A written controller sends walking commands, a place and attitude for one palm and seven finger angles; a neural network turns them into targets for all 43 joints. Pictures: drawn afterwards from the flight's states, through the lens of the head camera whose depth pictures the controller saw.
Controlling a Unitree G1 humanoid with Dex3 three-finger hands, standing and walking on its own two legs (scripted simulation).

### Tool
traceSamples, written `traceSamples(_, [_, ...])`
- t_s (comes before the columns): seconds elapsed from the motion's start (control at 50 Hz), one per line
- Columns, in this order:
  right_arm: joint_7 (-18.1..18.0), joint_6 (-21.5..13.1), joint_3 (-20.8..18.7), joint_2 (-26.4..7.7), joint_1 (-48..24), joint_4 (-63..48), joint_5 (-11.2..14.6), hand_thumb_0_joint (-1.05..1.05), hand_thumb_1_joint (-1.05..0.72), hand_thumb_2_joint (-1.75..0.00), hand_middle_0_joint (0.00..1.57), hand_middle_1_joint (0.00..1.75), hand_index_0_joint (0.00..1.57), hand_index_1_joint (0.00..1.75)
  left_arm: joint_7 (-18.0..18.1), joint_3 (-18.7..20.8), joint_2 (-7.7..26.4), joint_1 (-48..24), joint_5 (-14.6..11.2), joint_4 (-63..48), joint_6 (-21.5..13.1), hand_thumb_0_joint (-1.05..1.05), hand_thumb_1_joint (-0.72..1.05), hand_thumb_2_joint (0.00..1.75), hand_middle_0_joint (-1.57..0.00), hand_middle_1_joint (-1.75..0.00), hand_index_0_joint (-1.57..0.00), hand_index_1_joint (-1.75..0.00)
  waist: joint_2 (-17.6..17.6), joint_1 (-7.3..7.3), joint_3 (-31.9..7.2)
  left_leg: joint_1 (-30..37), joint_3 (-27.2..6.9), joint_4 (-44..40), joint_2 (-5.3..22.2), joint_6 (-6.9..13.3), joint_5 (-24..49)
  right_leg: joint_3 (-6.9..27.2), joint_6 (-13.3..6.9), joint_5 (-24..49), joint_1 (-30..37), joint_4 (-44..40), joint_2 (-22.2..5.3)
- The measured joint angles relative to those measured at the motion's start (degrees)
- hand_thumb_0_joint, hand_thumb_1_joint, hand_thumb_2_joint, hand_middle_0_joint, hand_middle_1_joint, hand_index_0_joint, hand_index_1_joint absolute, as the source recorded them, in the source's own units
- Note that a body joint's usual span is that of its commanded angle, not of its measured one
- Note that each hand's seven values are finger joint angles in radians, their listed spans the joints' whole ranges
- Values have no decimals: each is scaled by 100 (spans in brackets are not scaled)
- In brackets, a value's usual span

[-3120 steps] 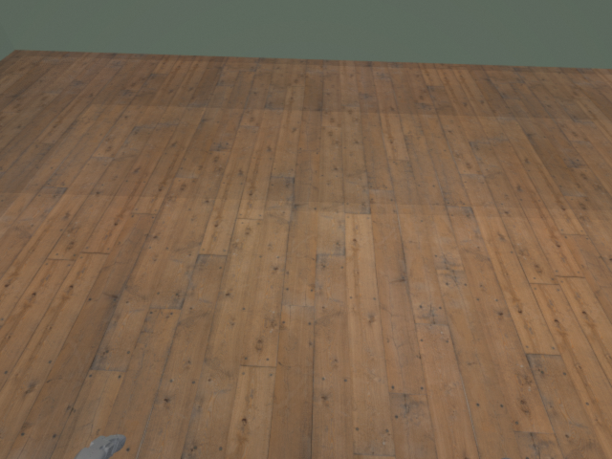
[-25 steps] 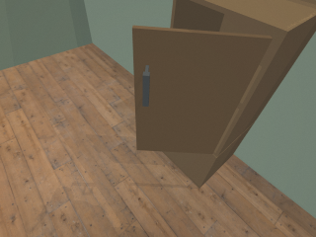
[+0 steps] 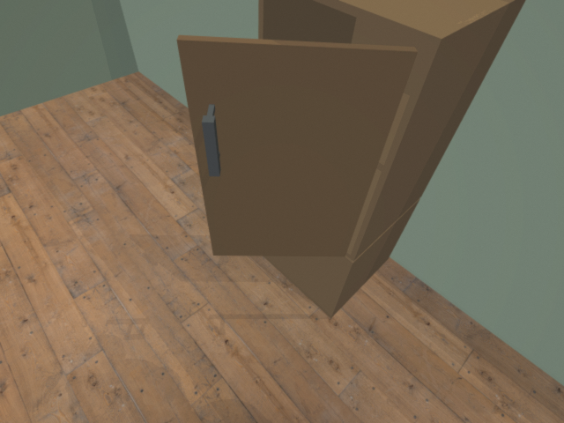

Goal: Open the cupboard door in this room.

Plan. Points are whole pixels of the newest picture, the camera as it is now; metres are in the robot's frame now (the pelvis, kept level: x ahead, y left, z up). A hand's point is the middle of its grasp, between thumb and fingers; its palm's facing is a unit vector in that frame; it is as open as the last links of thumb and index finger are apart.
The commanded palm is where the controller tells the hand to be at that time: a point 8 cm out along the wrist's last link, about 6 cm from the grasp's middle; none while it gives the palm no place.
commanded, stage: shuffle to correct the standing spot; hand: left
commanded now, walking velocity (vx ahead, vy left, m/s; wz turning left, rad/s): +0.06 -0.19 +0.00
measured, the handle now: (213, 141) +0.58 +0.14 +0.08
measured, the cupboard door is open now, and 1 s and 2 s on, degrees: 47 47 47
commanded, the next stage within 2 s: come to a stop and stand still in 0.16 s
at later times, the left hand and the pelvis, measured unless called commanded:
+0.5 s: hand out of the picture -0.01 +0.05 -0.20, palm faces +0.08 -0.99 -0.08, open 7.4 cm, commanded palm none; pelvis +0.03 -0.08 -0.01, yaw +1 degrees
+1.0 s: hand out of the picture +0.00 +0.07 -0.18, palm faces +0.05 -0.98 -0.19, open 7.4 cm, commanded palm none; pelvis +0.00 -0.10 -0.01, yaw +1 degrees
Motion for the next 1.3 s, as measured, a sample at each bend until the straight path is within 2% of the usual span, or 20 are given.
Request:
traceSamples(0.08, [20, 85, -80, -48, -13, -47, 14, 0, -91, -90, 20, 30, 20, 30, -8, 11, 36, 135, -1, -120, -111, 1, 92, 90, -19, -30, -20, -30, -99, 87, -98, -277, -29, 371, 35, -221, -207, -127, -113, 462, 557, -1250, 80])
traceSamples(0.14, [8, 182, -119, -109, -56, -86, 30, 1, -91, -90, 20, 30, 20, 30, 49, -18, -52, 220, 42, -109, -89, 1, 91, 90, -19, -30, -20, -30, -19, 165, -89, -758, -211, 1707, 79, -290, -1421, -265, -114, 753, 556, -1214, 199])
traceSamples(0.2, [35, 174, -108, -111, -109, -137, 35, 1, -91, -90, 20, 30, 20, 30, 87, -42, -122, 349, 37, -103, -161, 1, 91, 90, -19, -30, -20, -30, -39, 235, -63, -1104, -212, 3030, 74, -288, -1580, -410, -165, 746, 700, -1360, 306])
traceSamples(0.24, [52, 137, -97, -74, -187, -184, 50, 1, -91, -90, 20, 30, 20, 29, 98, -69, -156, 416, 45, -77, -236, 1, 91, 90, -19, -30, -20, -30, -88, 271, -5, -1084, -130, 3219, 74, -308, -1639, -488, -219, 722, 766, -1389, 381])
traceSamples(0.3, [36, 46, -41, 30, -363, -257, 67, 1, -91, -90, 19, 30, 20, 29, 81, -112, -176, 517, 53, -18, -310, 1, 91, 90, -19, -30, -20, -30, -224, 386, 81, -690, 38, 2449, 39, -311, -1679, -502, -292, 603, 751, -1245, 482])
traceSamples(0.34, [12, -83, 29, 83, -466, -308, 79, 1, -91, -90, 19, 30, 20, 29, 68, -142, -203, 609, 11, 60, -339, 1, 90, 90, -19, -30, -20, -30, -251, 440, 126, -180, 80, 1380, 2, -303, -1189, -491, -305, 421, 697, -972, 582])
traceSamples(0.36, [-7, -164, 63, 123, -524, -304, 84, 1, -91, -90, 19, 30, 20, 29, 59, -153, -208, 640, -20, 124, -357, 1, 90, 90, -19, -30, -20, -30, -287, 436, 147, -39, 70, 1114, -14, -204, -901, -485, -300, 286, 639, -754, 597])
traceSamples(0.4, [-73, -228, 125, 226, -642, -286, 107, 0, -92, -90, 19, 30, 20, 29, 70, -179, -202, 636, -72, 280, -350, 1, 90, 90, -19, -30, -20, -30, -496, 466, 196, 72, 186, 1145, -127, -2, -975, -363, -179, -19, 543, -333, 447])
traceSamples(0.44, [-121, -243, 188, 235, -735, -270, 129, 0, -93, -90, 19, 30, 20, 30, 94, -218, -264, 609, -88, 388, -333, 1, 90, 90, -19, -30, -20, -30, -545, 513, 216, 230, 288, 1048, -196, 62, -1065, -241, -71, -73, 526, -282, 279])
traceSamples(0.48, [-164, -240, 212, 203, -831, -222, 164, 0, -94, -90, 20, 30, 20, 30, 101, -264, -344, 534, -84, 466, -351, 1, 91, 90, -19, -30, -20, -30, -442, 533, 260, 370, 287, 921, -209, 34, -1045, -306, -71, 285, 673, -481, 227])
traceSamples(0.58, [-125, -162, 214, 130, -1003, -174, 206, 0, -95, -90, 20, 30, 20, 30, 146, -324, -412, 397, -74, 434, -486, 1, 91, 90, -20, -30, -20, -30, -189, 533, 232, 509, 226, 473, -193, -87, -775, -361, -211, 397, 842, -949, 296])
traceSamples(0.72, [-62, -15, 157, 73, -1007, -219, 175, 0, -94, -90, 20, 30, 20, 30, 236, -247, -157, 308, -64, 296, -472, 1, 91, 90, -20, -30, -20, -30, -110, 478, 252, 452, 192, 507, -156, -165, -710, -400, -299, 414, 768, -864, 326])
traceSamples(0.86, [-19, 48, 166, 7, -786, -85, 144, 0, -93, -90, 20, 30, 20, 30, 219, -223, 12, 180, -86, 228, -408, 1, 91, 90, -19, -30, -20, -30, -119, 432, 240, 515, 164, 439, -168, -153, -593, -436, -315, 476, 814, -869, 317])
traceSamples(1.08, [45, -18, 326, 155, -298, 241, 122, 0, -92, -90, 19, 30, 20, 29, 152, -305, -97, 184, -122, 375, -455, 1, 92, 90, -19, -30, -20, -30, -93, 336, 239, 575, 137, 74, -150, -149, -294, -463, -334, 799, 901, -1288, 374])
traceSamples(1.3, [41, -111, 396, 356, -16, 426, 140, 1, -91, -90, 19, 30, 20, 30, 189, -379, -355, 452, -114, 600, -550, 1, 91, 90, -19, -30, -20, -30, -39, 337, 221, 479, 129, 150, -97, -195, -330, -456, -322, 859, 889, -1401, 426])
